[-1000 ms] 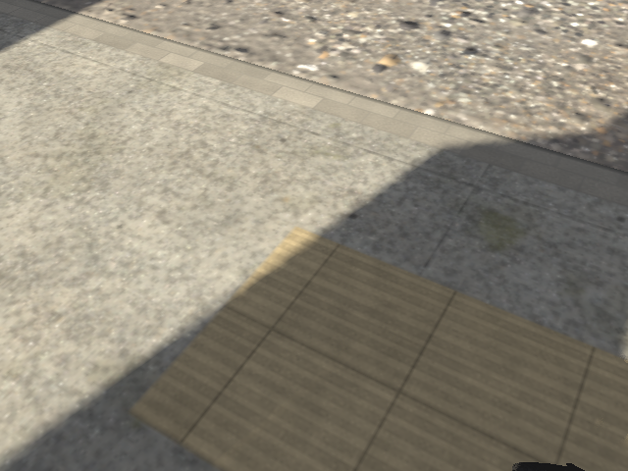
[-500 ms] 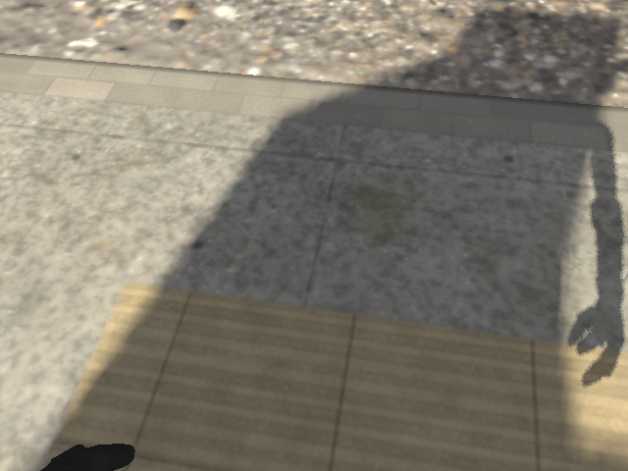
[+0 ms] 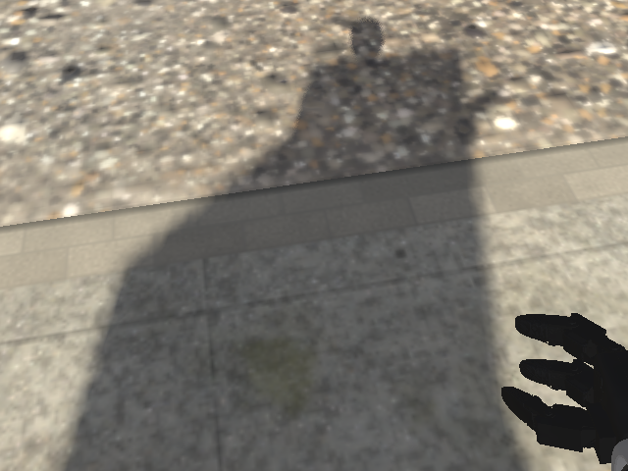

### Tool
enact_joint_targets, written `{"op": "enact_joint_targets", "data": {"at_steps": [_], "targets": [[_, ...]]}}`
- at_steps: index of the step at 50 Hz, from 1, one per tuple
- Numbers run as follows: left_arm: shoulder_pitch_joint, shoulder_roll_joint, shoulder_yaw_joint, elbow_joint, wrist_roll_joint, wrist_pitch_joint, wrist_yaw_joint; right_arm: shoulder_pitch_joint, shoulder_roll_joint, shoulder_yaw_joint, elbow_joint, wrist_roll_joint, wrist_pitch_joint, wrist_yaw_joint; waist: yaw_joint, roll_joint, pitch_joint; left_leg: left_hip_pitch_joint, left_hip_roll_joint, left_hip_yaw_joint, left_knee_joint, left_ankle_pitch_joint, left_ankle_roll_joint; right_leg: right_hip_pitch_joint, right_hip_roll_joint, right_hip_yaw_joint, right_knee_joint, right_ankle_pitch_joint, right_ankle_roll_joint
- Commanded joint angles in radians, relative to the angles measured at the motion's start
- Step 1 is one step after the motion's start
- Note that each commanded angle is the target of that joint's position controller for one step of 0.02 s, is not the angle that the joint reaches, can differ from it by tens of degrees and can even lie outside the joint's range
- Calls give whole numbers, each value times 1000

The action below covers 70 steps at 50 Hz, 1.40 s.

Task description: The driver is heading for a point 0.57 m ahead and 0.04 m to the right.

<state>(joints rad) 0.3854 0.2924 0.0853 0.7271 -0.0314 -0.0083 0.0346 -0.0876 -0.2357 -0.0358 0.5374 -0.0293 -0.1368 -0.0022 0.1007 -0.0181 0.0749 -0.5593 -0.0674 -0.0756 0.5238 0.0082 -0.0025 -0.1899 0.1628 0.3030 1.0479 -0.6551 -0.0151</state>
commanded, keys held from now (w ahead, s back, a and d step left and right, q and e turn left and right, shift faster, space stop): e+shift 0.38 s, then shift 0.22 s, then q+shift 0.40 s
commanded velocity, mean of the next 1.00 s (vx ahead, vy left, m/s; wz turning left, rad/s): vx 0.09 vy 0.00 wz -0.38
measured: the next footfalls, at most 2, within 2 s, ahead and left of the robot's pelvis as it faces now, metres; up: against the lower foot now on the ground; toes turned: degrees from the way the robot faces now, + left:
right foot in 0.48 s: +0.11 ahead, -0.12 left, +0.00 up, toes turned -29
left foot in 0.90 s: +0.16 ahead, +0.11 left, +0.00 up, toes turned -17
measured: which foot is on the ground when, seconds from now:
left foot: down 0.00-0.48, up 0.50-0.88, down 0.90-1.00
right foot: up 0.00-0.46, down 0.48-0.90, up 0.92-1.00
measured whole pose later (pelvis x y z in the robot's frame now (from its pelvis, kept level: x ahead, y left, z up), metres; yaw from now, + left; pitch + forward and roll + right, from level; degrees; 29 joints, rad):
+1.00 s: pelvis +0.11 +0.04 +0.03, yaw -17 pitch +2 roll -1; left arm 0.06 0.29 0.08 0.66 0.01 0.03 0.06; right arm 0.24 -0.29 -0.06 0.73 -0.01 0.02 0.01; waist -0.04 -0.04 0.05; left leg -0.31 -0.02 0.01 0.61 -0.33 0.05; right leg -0.50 0.00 0.02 1.05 -0.52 0.05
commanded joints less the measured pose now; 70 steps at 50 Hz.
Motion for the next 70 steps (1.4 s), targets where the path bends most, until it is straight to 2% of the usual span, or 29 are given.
{"op": "enact_joint_targets", "data": {"at_steps": [1, 2, 3, 5, 8, 11, 15, 20, 23, 24, 25, 26, 27, 28, 30, 34, 38, 44, 45, 46, 47, 48, 50, 52, 57, 67, 68, 69, 70], "targets": [[175, 119, 0, -111, -17, 12, -16, 221, -152, -52, -35, -25, 32, -7, -80, 293, -555, 897, 561, -657, -86, 212, 317, -504, -135, -85, 588, 66, 96], [41, 160, 16, -135, -6, 29, -13, 158, -78, -27, -43, -8, 52, -20, -98, 160, -398, 721, 461, -451, -127, 88, 263, -519, -163, -155, 524, 163, 106], [-9, 160, 24, -142, 4, 43, -6, 139, -71, -15, -36, 3, 67, -26, -85, 70, -315, 581, 397, -346, -150, 98, 229, -481, -187, -184, 508, 201, 115], [-56, 118, 18, -177, 2, 51, -3, 141, -107, -28, 21, 4, 71, -27, -67, 64, -192, 394, 330, -168, -186, 223, 211, -429, -235, -206, 370, 207, 105], [-108, 47, -2, -202, 6, 41, 4, 179, -148, -47, 94, -2, 63, -24, -80, 86, -203, 419, 352, -66, -223, 411, 248, -440, -259, -237, 208, 220, 101], [-140, 86, 8, -206, 7, 50, 1, 163, -184, -58, 119, 6, 80, -27, -79, 83, -233, 448, 398, -9, -254, 313, 270, -429, -284, -240, 113, 337, 99], [-211, 107, 12, -226, 6, 70, -19, 132, -214, -63, 133, 15, 105, -26, -90, 123, -160, 378, 376, 122, -300, 20, 234, -340, -285, -287, -58, 440, 73], [-293, 120, 17, -261, 9, 90, -48, 175, -267, -85, 158, 37, 118, 1, -128, 143, -135, 454, 414, 187, -244, 15, 196, -238, -254, -367, -296, 335, 27], [-219, 129, 30, -238, 20, 89, -47, 204, -250, -82, 185, 67, 130, 12, -86, 110, -152, 441, 374, 239, -84, 34, 107, -53, -188, -382, -594, 478, -37], [-145, 214, 57, -218, 22, 84, -32, 246, -204, -69, 193, 50, 131, 17, -82, -45, -168, 295, 288, 305, 110, -98, 26, 119, -273, -226, -661, 833, -93], [-142, 320, 72, -238, 34, 76, -14, 232, -161, -46, 131, 1, 128, 17, -105, -324, -174, -53, 137, 325, 396, -611, -82, 259, -522, 134, -644, 1116, -281], [-133, 272, 59, -244, 64, 48, -22, 151, -202, -60, 126, 9, 132, 5, -27, -184, -253, -94, 118, 138, 609, -675, -94, 197, -575, 148, -655, 1131, -371], [-164, 237, 43, -233, 66, 25, -27, 134, -204, -62, 124, 38, 141, 0, -46, -128, -237, -105, 128, 91, 662, -609, -77, 162, -530, 47, -663, 1079, -332], [-215, 209, 37, -227, 50, 11, -25, 152, -182, -59, 139, 46, 146, -9, -77, -99, -211, -106, 139, 69, 632, -535, -61, 135, -468, -21, -660, 991, -269], [-290, 159, 15, -231, 31, 8, -15, 176, -195, -63, 156, 24, 153, -20, -110, -104, -206, -45, 130, 72, 616, -430, -67, 67, -422, -84, -655, 990, -222], [-323, 37, -33, -192, 59, -4, -10, 241, -100, -23, 200, 40, 161, -1, -122, -111, -236, 169, 144, 79, 344, -339, -75, 11, -376, -223, -651, 900, -186], [-262, 167, 10, -141, 59, 13, -1, 192, -187, -41, 148, 56, 172, 11, -67, -157, -161, 155, 115, 122, 312, -421, -57, 7, -463, -156, -659, 792, -234], [-327, 141, 20, -126, 24, 26, 21, 304, -137, -45, 157, 55, 184, 27, -125, -116, -149, 252, 88, 184, 78, -311, 17, -10, -465, -232, -539, 763, -147], [-298, 120, 22, -111, 17, 27, 23, 324, -159, -54, 158, 47, 183, 25, -126, -48, -135, 303, 91, 123, -42, -164, 57, -57, -412, -294, -439, 630, -76], [-274, 79, 17, -131, 45, 26, 22, 341, -287, -88, 143, 38, 176, 6, -89, 229, -125, 409, 293, -199, -118, 218, 152, -259, -280, -425, -165, 395, 38], [-425, 65, 6, -200, 57, 19, 25, 375, -337, -97, 127, 11, 162, 10, -165, 352, -105, 463, 446, -500, -206, 383, 352, -508, -97, -342, 32, -20, 89], [-449, 78, 12, -200, 50, 13, 26, 385, -319, -92, 118, -11, 140, 14, -181, 223, -144, 482, 446, -490, -218, 295, 374, -537, -120, -224, 164, -31, 78], [-398, 84, 22, -164, 40, 15, 28, 277, -268, -86, 97, 32, 127, -1, -114, 106, -125, 479, 329, -329, -176, 216, 258, -546, -152, -193, 157, 143, 68], [-385, 81, 26, -159, 47, 12, 28, 244, -223, -73, 77, 61, 142, -23, -98, 116, -154, 466, 273, -286, -163, 216, 218, -494, -145, -194, 112, 245, 83], [-391, 43, 12, -148, 30, -10, 11, 294, -246, -89, 56, 55, 167, -48, -119, 133, -191, 514, 229, -330, -146, 128, 203, -447, -94, -185, -134, 329, 104], [-286, 103, 40, -96, 13, -46, -26, 197, -257, -105, -18, 71, 192, -31, -86, 224, -182, 369, 142, -519, -91, -7, 148, -85, -74, -177, -649, 431, 61], [-255, 124, 50, -82, 15, -46, -25, 194, -234, -97, -26, 73, 194, -31, -81, 191, -195, 302, 102, -494, -43, -123, 114, 32, -140, -158, -731, 526, 39], [-272, 172, 57, -96, 30, -36, -19, 276, -174, -80, -16, 63, 196, -27, -132, 2, -233, 188, 5, -371, 139, -474, 66, 158, -337, 8, -743, 582, -40], [-301, 205, 56, -111, 74, -29, -19, 298, -198, -89, -40, 65, 188, -24, -168, -228, -183, 1, -101, -190, 363, -659, 11, 121, -506, 231, -769, 731, -189]]}}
